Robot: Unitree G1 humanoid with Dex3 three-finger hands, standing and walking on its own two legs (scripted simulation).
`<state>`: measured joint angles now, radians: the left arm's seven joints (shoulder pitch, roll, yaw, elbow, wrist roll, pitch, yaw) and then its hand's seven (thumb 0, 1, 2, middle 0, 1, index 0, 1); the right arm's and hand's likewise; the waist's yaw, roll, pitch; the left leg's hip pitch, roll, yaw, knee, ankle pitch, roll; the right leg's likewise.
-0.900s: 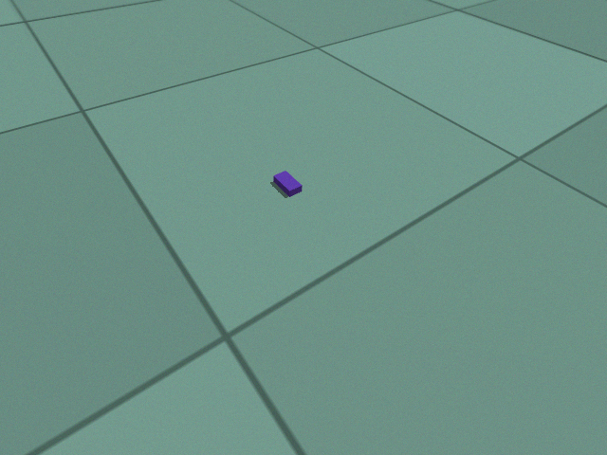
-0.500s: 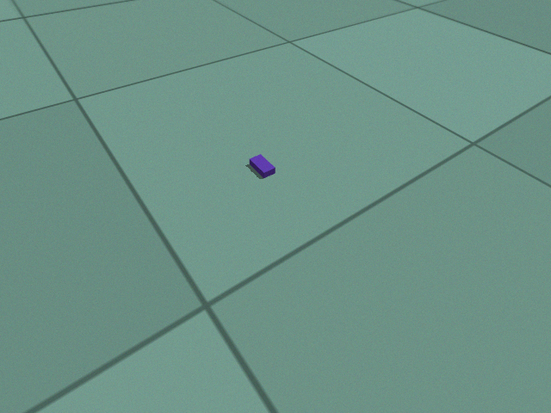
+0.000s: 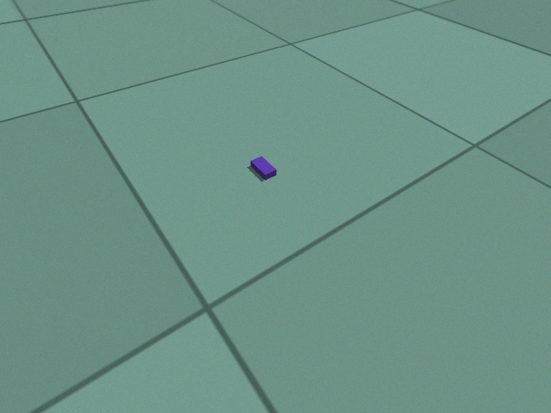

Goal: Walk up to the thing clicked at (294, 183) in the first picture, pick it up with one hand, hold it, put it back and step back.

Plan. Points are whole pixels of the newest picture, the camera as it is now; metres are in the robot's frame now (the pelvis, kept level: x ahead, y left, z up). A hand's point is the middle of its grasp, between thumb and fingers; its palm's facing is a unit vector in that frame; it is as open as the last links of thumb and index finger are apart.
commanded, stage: stand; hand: left
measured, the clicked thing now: (263, 167) +1.52 +0.05 -0.76
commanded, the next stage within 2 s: walk up in 0.22 s
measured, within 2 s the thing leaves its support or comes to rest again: neither
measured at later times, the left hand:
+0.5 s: hand out of the picture +0.16 +0.26 -0.14, palm faces -0.25 -0.87 -0.42, open 7.4 cm
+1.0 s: hand (168, 275) +0.44 +0.23 -0.16, palm faces -0.45 -0.75 -0.49, open 7.3 cm
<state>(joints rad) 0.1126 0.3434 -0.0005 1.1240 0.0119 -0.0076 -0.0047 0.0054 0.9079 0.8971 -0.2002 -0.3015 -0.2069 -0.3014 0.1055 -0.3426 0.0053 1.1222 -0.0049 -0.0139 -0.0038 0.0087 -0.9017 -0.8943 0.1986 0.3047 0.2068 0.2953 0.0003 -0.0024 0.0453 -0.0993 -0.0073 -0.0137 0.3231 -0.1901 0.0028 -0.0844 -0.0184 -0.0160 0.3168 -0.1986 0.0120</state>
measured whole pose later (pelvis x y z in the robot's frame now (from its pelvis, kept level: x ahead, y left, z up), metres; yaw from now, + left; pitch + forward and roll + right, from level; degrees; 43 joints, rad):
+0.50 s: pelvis +0.04 -0.01 -0.01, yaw -13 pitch +0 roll +1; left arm 0.24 0.42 0.07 1.01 0.01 -0.01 -0.06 0.01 0.91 0.90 -0.20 -0.30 -0.21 -0.30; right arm 0.21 -0.42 -0.12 0.89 -0.05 -0.02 0.08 0.01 -0.90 -0.89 0.20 0.30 0.21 0.30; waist -0.05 0.04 0.06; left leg -0.06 0.04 0.17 0.42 -0.35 0.01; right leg -0.40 -0.08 -0.06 0.76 -0.42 -0.02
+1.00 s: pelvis +0.28 -0.02 -0.04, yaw -27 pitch -1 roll -4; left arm 0.39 0.42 0.04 0.87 0.02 -0.10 0.03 0.01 0.90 0.90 -0.21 -0.30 -0.21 -0.30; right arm 0.18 -0.47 -0.12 0.76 -0.06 0.04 0.14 0.01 -0.90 -0.89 0.20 0.30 0.20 0.30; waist -0.02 0.12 0.07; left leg -0.53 0.15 -0.05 0.71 -0.16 -0.01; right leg -0.07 -0.04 0.08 0.56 -0.49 0.08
